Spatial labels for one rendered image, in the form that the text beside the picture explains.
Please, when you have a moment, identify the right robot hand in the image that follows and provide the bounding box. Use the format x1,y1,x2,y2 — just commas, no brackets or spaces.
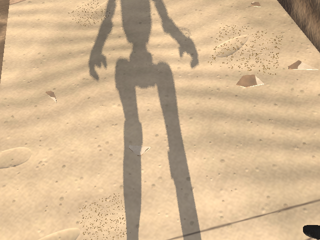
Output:
303,225,320,240

